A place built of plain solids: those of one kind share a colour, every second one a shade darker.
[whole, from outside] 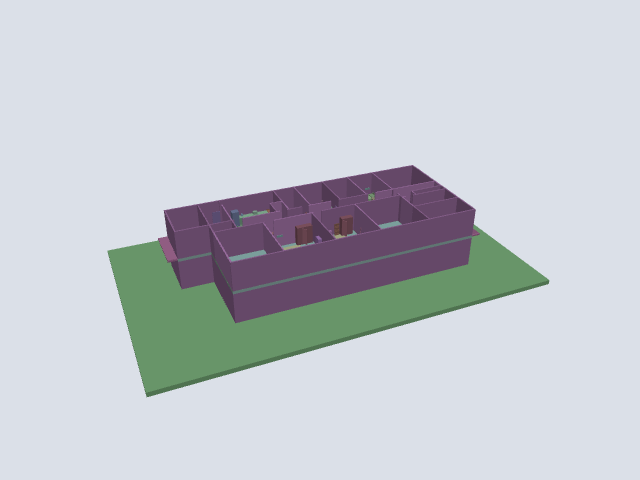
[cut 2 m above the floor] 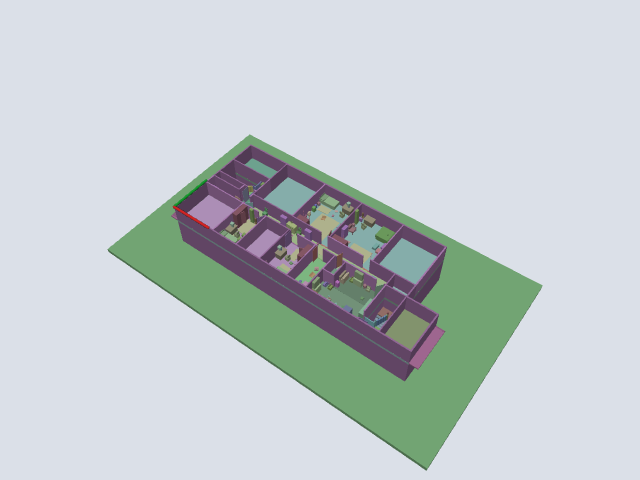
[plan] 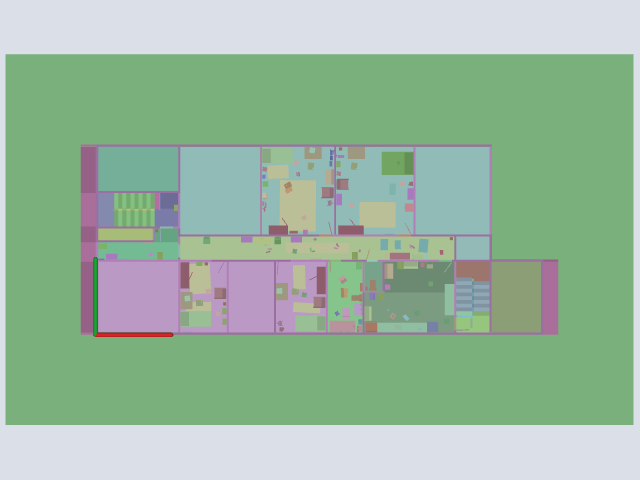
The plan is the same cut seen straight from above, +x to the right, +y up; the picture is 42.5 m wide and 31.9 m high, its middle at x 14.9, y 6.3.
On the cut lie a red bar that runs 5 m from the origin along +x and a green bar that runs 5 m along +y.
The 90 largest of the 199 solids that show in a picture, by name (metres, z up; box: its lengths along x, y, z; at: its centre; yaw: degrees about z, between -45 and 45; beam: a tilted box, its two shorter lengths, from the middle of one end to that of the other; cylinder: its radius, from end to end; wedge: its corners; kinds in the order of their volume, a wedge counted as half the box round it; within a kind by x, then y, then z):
{
 "under_1": {"box": [41.74, 24.65, 0.5], "at": [14.87, 6.33, -0.33]},
 "wall_1": {"box": [0.16, 4.7, 3.11], "at": [0.08, 2.51, 5.11]},
 "wall_2": {"box": [0.16, 2.23, 6.96], "at": [0.08, 8.31, 3.18]},
 "wall_3": {"box": [0.16, 2.93, 6.96], "at": [0.08, 11.03, 3.18]},
 "wall_4": {"box": [3.91, 0.13, 3.11], "at": [1.96, 6.21, 5.11]},
 "wall_5": {"box": [3.91, 0.13, 3.55], "at": [1.96, 9.49, 1.48]},
 "wall_6": {"box": [4.27, 0.13, 3.11], "at": [2.13, 7.13, 5.11]},
 "wall_7": {"box": [5.61, 0.13, 3.11], "at": [2.81, 9.49, 5.11]},
 "wall_8": {"box": [7.69, 0.13, 3.11], "at": [3.85, 4.92, 5.11]},
 "wall_9": {"box": [0.13, 4.7, 3.11], "at": [5.54, 2.51, 5.11]},
 "wall_10": {"box": [0.13, 2.93, 3.11], "at": [5.54, 11.03, 5.11]},
 "wall_11": {"box": [0.13, 4.7, 3.11], "at": [8.77, 2.51, 5.11]},
 "wall_12": {"box": [9.35, 0.13, 3.11], "at": [10.15, 6.59, 5.11]},
 "wall_13": {"box": [3.57, 0.13, 3.11], "at": [10.34, 4.92, 5.11]},
 "wall_14": {"box": [0.13, 5.83, 3.11], "at": [10.98, 9.57, 5.11]},
 "wall_15": {"box": [0.13, 4.7, 3.11], "at": [11.9, 2.51, 5.11]},
 "wall_16": {"box": [26.33, 0.16, 6.96], "at": [13.16, 12.57, 3.18]},
 "wall_17": {"box": [29.74, 0.16, 6.96], "at": [14.87, 0.08, 3.18]},
 "wall_18": {"box": [0.13, 4.7, 3.11], "at": [15.36, 2.51, 5.11]},
 "wall_19": {"box": [0.13, 5.83, 3.11], "at": [15.9, 9.57, 5.11]},
 "wall_20": {"box": [0.13, 2.65, 3.11], "at": [17.79, 1.49, 5.11]},
 "wall_21": {"box": [4.42, 0.13, 3.11], "at": [17.9, 6.59, 5.11]},
 "wall_22": {"box": [4.09, 0.13, 3.11], "at": [20.77, 4.92, 5.11]},
 "wall_23": {"box": [0.13, 5.83, 3.11], "at": [21.18, 9.57, 5.11]},
 "wall_24": {"box": [5.36, 0.13, 3.11], "at": [23.65, 6.59, 5.11]},
 "wall_25": {"box": [0.13, 4.7, 3.55], "at": [23.89, 2.51, 1.48]},
 "wall_26": {"box": [0.13, 3.69, 3.11], "at": [23.89, 3.02, 5.11]},
 "wall_27": {"box": [0.13, 4.7, 6.96], "at": [26.23, 2.51, 3.18]},
 "wall_28": {"box": [0.16, 7.47, 3.55], "at": [26.25, 8.76, 1.48]},
 "wall_29": {"box": [0.16, 5.83, 3.11], "at": [26.25, 9.57, 5.11]},
 "wall_30": {"box": [6.06, 0.13, 3.11], "at": [26.71, 4.92, 5.11]},
 "wall_31": {"box": [5.91, 0.13, 3.55], "at": [26.79, 4.92, 1.48]},
 "wall_32": {"box": [0.16, 4.7, 6.96], "at": [29.66, 2.51, 3.18]},
 "front_stair_1": {"box": [0.8, 1.06, 1.59], "at": [1.63, 8.9, 0.5]},
 "front_stair_2": {"box": [1.07, 1.06, 1.43], "at": [1.76, 8.9, 0.41]},
 "front_stair_3": {"box": [1.34, 1.06, 1.27], "at": [1.9, 8.9, 0.33]},
 "front_stair_4": {"box": [1.61, 1.06, 1.11], "at": [2.03, 8.9, 0.25]},
 "front_stair_5": {"box": [1.88, 1.06, 0.95], "at": [2.17, 8.9, 0.17]},
 "front_stair_6": {"box": [2.15, 1.06, 0.78], "at": [2.3, 8.9, 0.09]},
 "front_stair_7": {"box": [2.41, 1.06, 0.62], "at": [2.43, 8.9, 0.01]},
 "front_stair_8": {"box": [2.68, 1.06, 2.24], "at": [2.57, 7.73, 0.82]},
 "front_stair_9": {"box": [2.68, 1.06, 0.46], "at": [2.57, 8.9, -0.07]},
 "front_stair_10": {"box": [2.41, 1.06, 2.4], "at": [2.7, 7.73, 0.9]},
 "front_stair_11": {"box": [2.15, 1.06, 2.56], "at": [2.84, 7.73, 0.98]},
 "front_stair_12": {"box": [1.88, 1.06, 2.72], "at": [2.97, 7.73, 1.06]},
 "front_stair_13": {"box": [1.61, 1.06, 2.88], "at": [3.11, 7.73, 1.14]},
 "front_stair_14": {"box": [1.34, 1.06, 3.04], "at": [3.24, 7.73, 1.22]},
 "front_stair_15": {"box": [1.07, 1.06, 3.21], "at": [3.37, 7.73, 1.3]},
 "front_stair_16": {"box": [0.8, 1.06, 3.37], "at": [3.51, 7.73, 1.38]},
 "front_stair_17": {"box": [0.54, 1.06, 3.53], "at": [3.64, 7.73, 1.46]},
 "back_stair_1": {"box": [1.05, 2.25, 0.49], "at": [24.48, 2.69, -0.06]},
 "back_stair_2": {"box": [1.05, 2.0, 0.67], "at": [24.48, 2.81, 0.04]},
 "back_stair_3": {"box": [1.05, 1.75, 0.86], "at": [24.48, 2.94, 0.13]},
 "back_stair_4": {"box": [1.05, 1.5, 1.05], "at": [24.48, 3.06, 0.22]},
 "back_stair_5": {"box": [1.05, 1.25, 1.23], "at": [24.48, 3.19, 0.32]},
 "back_stair_6": {"box": [1.05, 1.0, 1.42], "at": [24.48, 3.31, 0.41]},
 "back_stair_7": {"box": [1.05, 0.75, 1.61], "at": [24.48, 3.44, 0.5]},
 "back_stair_8": {"box": [1.05, 0.5, 3.48], "at": [25.64, 1.81, 1.44]},
 "back_stair_9": {"box": [1.05, 0.75, 3.29], "at": [25.64, 1.94, 1.35]},
 "back_stair_10": {"box": [1.05, 1.0, 3.1], "at": [25.64, 2.06, 1.25]},
 "back_stair_11": {"box": [1.05, 1.25, 2.92], "at": [25.64, 2.19, 1.16]},
 "back_stair_12": {"box": [1.05, 1.5, 2.73], "at": [25.64, 2.31, 1.06]},
 "back_stair_13": {"box": [1.05, 1.75, 2.54], "at": [25.64, 2.44, 0.97]},
 "back_stair_14": {"box": [1.05, 2.0, 2.36], "at": [25.64, 2.56, 0.88]},
 "upper_floor_room_1": {"box": [5.31, 5.83, 0.16], "at": [8.27, 9.57, 3.47]},
 "upper_floor_room_2": {"box": [4.79, 5.83, 0.16], "at": [13.45, 9.57, 3.47]},
 "upper_floor_room_3": {"box": [5.15, 5.83, 0.16], "at": [18.55, 9.57, 3.47]},
 "upper_floor_room_4": {"box": [4.92, 5.83, 0.16], "at": [23.71, 9.57, 3.47]},
 "upper_floor_back_room_1": {"box": [5.32, 4.7, 0.16], "at": [2.82, 2.51, 3.47]},
 "upper_floor_back_room_2": {"box": [3.09, 4.7, 0.16], "at": [7.16, 2.51, 3.47]},
 "upper_floor_back_room_3": {"box": [3.01, 4.7, 0.16], "at": [10.34, 2.51, 3.47]},
 "upper_floor_back_room_4": {"box": [3.32, 4.7, 0.16], "at": [13.63, 2.51, 3.47]},
 "wardrobe_1": {"box": [0.6, 1.75, 2.0], "at": [5.92, 3.95, 4.55]},
 "wardrobe_2": {"box": [1.28, 0.6, 2.0], "at": [12.13, 6.97, 4.55]},
 "wardrobe_3": {"box": [0.6, 1.82, 2.0], "at": [14.98, 3.61, 4.55]},
 "wardrobe_4": {"box": [1.69, 0.6, 2.0], "at": [16.95, 6.97, 4.55]},
 "back_stair_landing_1": {"box": [1.16, 1.05, 2.17], "at": [24.54, 4.34, 0.78]},
 "back_stair_landing_2": {"box": [1.05, 1.3, 2.17], "at": [25.65, 4.21, 0.78]},
 "front_stair_landing_1": {"box": [1.07, 2.23, 2.08], "at": [0.69, 8.31, 0.74]},
 "upper_floor_corridor_1": {"box": [18.22, 1.54, 0.16], "at": [14.72, 5.76, 3.47]},
 "upper_floor_kitchen_1": {"box": [5.98, 2.65, 0.16], "at": [20.84, 1.49, 3.47]},
 "upper_floor_kitchen_2": {"box": [4.65, 2.05, 0.16], "at": [21.5, 3.83, 3.47]},
 "wall_band_1": {"box": [26.33, 0.16, 0.31], "at": [13.16, 12.57, 3.4]},
 "wall_band_2": {"box": [29.74, 0.16, 0.31], "at": [14.87, 0.08, 3.4]},
 "upper_floor_other_flat_1": {"box": [5.32, 2.93, 0.16], "at": [2.82, 11.03, 3.47]},
 "upper_floor_next_kitchen_1": {"box": [3.28, 4.7, 0.16], "at": [27.94, 2.51, 3.47]},
 "floor_vestibule_1": {"box": [1.57, 2.36, 0.5], "at": [4.7, 8.38, -0.25]},
 "upper_floor_bath_1": {"box": [2.3, 4.7, 0.16], "at": [16.57, 2.51, 3.47]},
 "floor_back_lobby_1": {"box": [2.21, 1.4, 0.5], "at": [25.07, 0.86, -0.25]},
 "double_bed_1": {"box": [2.11, 1.55, 0.4], "at": [20.06, 11.39, 4.05]}
}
